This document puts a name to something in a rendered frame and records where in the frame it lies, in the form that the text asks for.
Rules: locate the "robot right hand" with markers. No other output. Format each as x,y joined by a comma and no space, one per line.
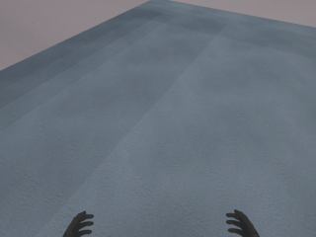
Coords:
248,229

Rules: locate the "robot left hand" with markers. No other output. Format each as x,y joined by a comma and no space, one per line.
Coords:
75,225

